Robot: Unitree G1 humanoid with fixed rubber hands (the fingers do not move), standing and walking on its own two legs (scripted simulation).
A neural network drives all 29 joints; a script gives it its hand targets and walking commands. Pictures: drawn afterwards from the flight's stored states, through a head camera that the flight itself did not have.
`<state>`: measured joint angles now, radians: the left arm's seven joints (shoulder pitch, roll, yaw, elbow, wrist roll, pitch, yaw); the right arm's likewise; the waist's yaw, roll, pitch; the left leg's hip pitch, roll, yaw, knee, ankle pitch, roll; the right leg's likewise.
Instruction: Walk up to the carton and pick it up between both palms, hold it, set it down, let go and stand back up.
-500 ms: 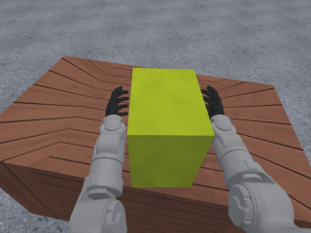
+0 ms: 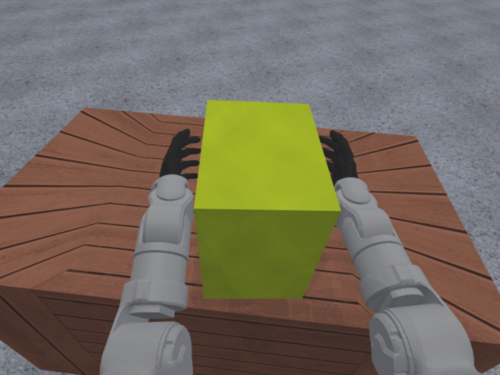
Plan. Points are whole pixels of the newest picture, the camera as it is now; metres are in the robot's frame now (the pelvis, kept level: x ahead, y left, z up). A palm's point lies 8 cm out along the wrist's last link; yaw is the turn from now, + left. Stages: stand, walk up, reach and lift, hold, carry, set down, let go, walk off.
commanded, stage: reach and lift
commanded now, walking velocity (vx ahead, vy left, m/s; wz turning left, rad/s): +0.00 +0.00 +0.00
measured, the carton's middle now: (256, 201) +0.40 +0.03 +0.09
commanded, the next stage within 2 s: hold in 1.44 s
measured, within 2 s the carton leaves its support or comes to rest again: neither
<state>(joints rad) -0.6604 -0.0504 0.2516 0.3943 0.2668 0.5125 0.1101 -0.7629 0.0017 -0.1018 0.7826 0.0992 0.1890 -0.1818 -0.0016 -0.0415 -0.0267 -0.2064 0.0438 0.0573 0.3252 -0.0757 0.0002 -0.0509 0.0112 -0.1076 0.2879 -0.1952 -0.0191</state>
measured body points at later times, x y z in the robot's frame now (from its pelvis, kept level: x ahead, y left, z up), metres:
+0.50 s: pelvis +0.00 +0.01 +0.00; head -0.04 +0.05 +0.45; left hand +0.40 +0.16 +0.19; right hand +0.40 -0.12 +0.18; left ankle +0.06 +0.12 -0.75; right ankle -0.02 -0.10 -0.75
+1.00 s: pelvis +0.01 +0.01 +0.00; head -0.04 +0.04 +0.45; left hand +0.40 +0.15 +0.21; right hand +0.40 -0.13 +0.20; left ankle +0.06 +0.12 -0.75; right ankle -0.02 -0.10 -0.75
